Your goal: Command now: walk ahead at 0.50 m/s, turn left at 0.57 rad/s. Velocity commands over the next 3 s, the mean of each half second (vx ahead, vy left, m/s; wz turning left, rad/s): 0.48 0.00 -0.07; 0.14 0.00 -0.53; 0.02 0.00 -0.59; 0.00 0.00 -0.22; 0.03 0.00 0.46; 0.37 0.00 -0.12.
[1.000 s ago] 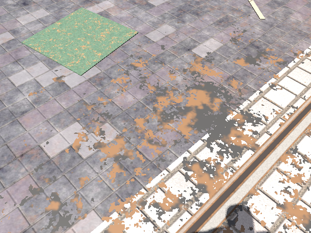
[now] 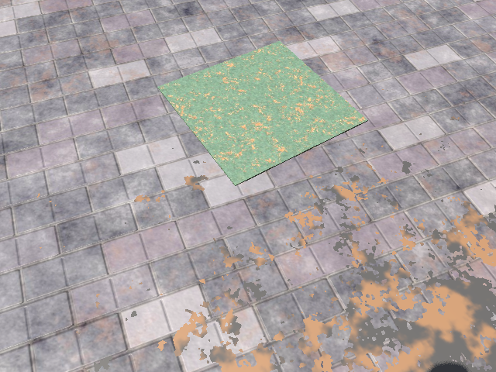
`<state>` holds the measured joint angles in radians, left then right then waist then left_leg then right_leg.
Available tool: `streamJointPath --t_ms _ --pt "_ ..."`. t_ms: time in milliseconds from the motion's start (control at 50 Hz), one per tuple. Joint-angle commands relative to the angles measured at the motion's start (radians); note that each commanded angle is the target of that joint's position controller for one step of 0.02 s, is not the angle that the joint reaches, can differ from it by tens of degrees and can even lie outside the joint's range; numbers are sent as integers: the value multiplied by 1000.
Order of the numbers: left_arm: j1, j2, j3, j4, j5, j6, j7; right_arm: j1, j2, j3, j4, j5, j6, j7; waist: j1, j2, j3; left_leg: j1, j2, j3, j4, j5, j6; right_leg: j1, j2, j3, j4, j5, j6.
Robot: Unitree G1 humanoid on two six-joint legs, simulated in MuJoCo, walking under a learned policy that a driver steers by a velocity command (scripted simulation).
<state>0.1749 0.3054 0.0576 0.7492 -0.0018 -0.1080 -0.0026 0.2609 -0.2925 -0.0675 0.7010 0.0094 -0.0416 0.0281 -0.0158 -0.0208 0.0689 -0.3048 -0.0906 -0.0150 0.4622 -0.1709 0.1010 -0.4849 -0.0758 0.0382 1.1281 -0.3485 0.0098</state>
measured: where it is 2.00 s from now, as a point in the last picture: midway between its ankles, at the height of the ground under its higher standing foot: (279, 370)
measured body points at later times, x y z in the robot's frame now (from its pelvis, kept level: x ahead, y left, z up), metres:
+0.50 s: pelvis +0.30 -0.07 -0.01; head +0.33 -0.07 +0.44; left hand +0.46 +0.19 -0.11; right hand +0.37 -0.35 -0.12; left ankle +0.19 +0.07 -0.64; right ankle +0.36 -0.14 -0.74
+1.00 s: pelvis +0.46 -0.05 +0.00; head +0.50 -0.05 +0.45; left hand +0.70 +0.17 -0.11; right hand +0.52 -0.36 -0.08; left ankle +0.56 +0.02 -0.74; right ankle +0.36 -0.15 -0.65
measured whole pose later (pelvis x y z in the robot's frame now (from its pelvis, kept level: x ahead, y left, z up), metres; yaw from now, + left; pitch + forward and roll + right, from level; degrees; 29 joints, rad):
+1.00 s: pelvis +0.46 -0.05 +0.00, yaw -25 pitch +1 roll +0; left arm 0.21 0.35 0.08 0.68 -0.02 0.06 0.03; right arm 0.11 -0.26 -0.04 0.67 -0.02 -0.02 -0.03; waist 0.01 -0.04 0.05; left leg -0.35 -0.01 -0.01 0.46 -0.13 0.02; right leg -0.48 0.06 0.09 1.14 -0.49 0.08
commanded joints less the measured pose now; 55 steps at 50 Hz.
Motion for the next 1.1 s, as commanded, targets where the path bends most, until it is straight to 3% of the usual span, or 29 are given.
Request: streamJointPath --t_ms 20,120,160,260,320,340,360,380,400,420,440,460,480,500,540,600,640,740,800,820,840,860,880,900,920,940,980,1020,1100 --pt "22 99 30 -62 18 2 3 -22 -143 -36 -80 -2 -25 -18 30 57 -110 144 260 -324 -242 242 200 -124 -33 28 -95 88 28" --pt "-102 41 1 -73 3 9 -13 34 -136 -25 -28 -3 -30 -37 -32 89 -61 115 201 -141 -272 249 124 -91 -18 -16 -430 440 49" --pt "-161 38 -5 -86 -9 5 -22 69 -148 -25 -5 -4 -35 -35 -64 92 -37 131 223 -136 -292 169 115 -75 -7 -27 -507 527 32" --pt "-232 58 -5 -123 -19 -1 -51 117 -161 -29 54 -6 -27 -33 -84 72 13 357 317 -125 -248 248 101 -207 8 -16 -590 412 -39" --pt "-167 78 4 -120 -17 1 -65 91 -178 -36 59 -8 -14 -43 -37 94 -36 425 324 -72 -137 583 66 -116 62 -51 -601 277 -88" --pt "-91 102 18 -102 -13 4 -62 77 -187 -37 54 -10 -8 -47 4 106 -97 428 308 -46 -36 777 50 -3 101 -86 -595 251 -108" --pt "42 138 39 -68 -9 8 -55 55 -182 -32 44 -11 1 -53 78 86 -180 382 265 3 146 880 21 185 136 -106 -625 294 -137" --pt "190 198 58 -48 -7 13 -46 65 -157 -18 20 -26 0 -62 132 6 -293 177 229 31 422 647 -17 475 2 95 -607 350 -199" --pt "244 272 75 -40 -14 13 -48 193 -48 15 0 -35 -24 -44 62 -240 -401 -256 19 22 797 -148 -104 835 -229 615 -681 173 -394" --pt "248 178 52 -41 -25 17 -46 120 -108 11 1 -18 -50 -33 111 -173 -414 -391 15 -109 899 -366 -105 878 -247 759 -802 112 -387" --pt "173 153 43 -63 -13 21 -38 22 -153 0 -35 13 -71 -22 113 -115 -268 -446 67 -124 903 -308 -97 761 -226 610 -808 232 -345" --pt "112 144 39 -84 -4 26 -32 -36 -147 3 -49 6 -81 -24 91 -4 -198 -414 103 -107 855 -260 -97 624 -188 488 -797 434 -317" --pt "72 138 37 -96 -2 29 -29 -62 -151 -3 -59 -16 -81 -30 61 44 -138 -383 124 -90 795 -245 -113 500 -164 402 -791 663 -313" --pt "58 126 32 -103 4 31 -24 -51 -153 -8 -64 -29 -71 -35 30 37 -137 -316 143 -90 750 -234 -123 421 -134 341 -797 787 -307" --pt "37 128 33 -105 2 38 -15 -3 -115 -1 -57 -29 -46 -42 -8 -3 -136 -270 142 -75 648 -223 -155 335 -97 278 -810 884 -304" --pt "44 174 50 -95 -7 58 4 -21 -86 10 -58 -28 -20 -57 -8 -32 -159 -225 103 -43 466 -118 -195 260 -53 217 -798 930 -282" --pt "51 175 52 -88 -20 81 19 -64 -80 12 -62 -26 -14 -57 8 -51 -189 -170 73 -42 356 15 -202 235 -14 198 -774 855 -234" --pt "77 161 51 -83 -21 123 41 -194 -90 6 -94 -14 -16 -41 48 -88 -177 -152 36 -89 154 70 -191 292 -13 315 -711 612 -186" --pt "35 148 48 -105 -19 130 44 -157 -117 -10 -85 -15 -34 -35 11 -120 -157 -81 45 -107 -2 80 -152 329 -5 409 -636 496 -158" --pt "19 131 42 -116 -18 130 43 -125 -128 -16 -78 -20 -43 -38 -11 -111 -162 18 82 -109 -96 209 -124 300 31 403 -581 427 -128" --pt "49 80 26 -131 -2 125 40 -91 -186 -27 -84 -36 -43 -49 1 6 -236 202 263 -243 -79 441 -50 208 94 327 -414 203 -82" --pt "181 44 16 -132 -8 122 38 -93 -218 -32 -81 -63 -24 -55 73 259 -280 381 478 -510 -67 708 139 -11 239 184 -219 -339 -19" --pt "221 137 32 -112 -4 123 34 -58 -167 -30 -74 -38 -10 -53 52 258 -306 373 547 -620 -78 605 205 -77 174 137 -31 -378 25" --pt "174 194 54 -99 -14 134 34 -82 -119 -15 -89 -28 -5 -55 31 167 -248 319 483 -501 -71 512 174 -98 143 133 62 -300 52" --pt "142 194 61 -91 -20 150 40 -115 -101 -10 -93 -29 4 -55 33 114 -207 261 415 -389 -76 418 130 -106 123 113 99 -231 71" --pt "122 186 62 -97 -20 164 44 -149 -96 -7 -98 -24 12 -56 34 111 -171 204 380 -326 -96 334 111 -111 106 101 110 -184 82" --pt "109 130 49 -112 -23 175 40 -173 -111 -10 -92 -33 25 -61 40 149 -126 105 315 -205 -144 278 102 -61 94 41 63 -111 93" --pt "87 99 40 -131 -23 172 38 -159 -113 -14 -81 -36 32 -67 23 183 -139 133 314 -157 -159 284 122 -51 83 9 -21 -90 97" --pt "41 87 31 -161 -15 166 24 -164 -148 -31 -69 -28 40 -67 2 184 -180 155 361 -106 -163 280 143 35 35 -17 -199 -52 80"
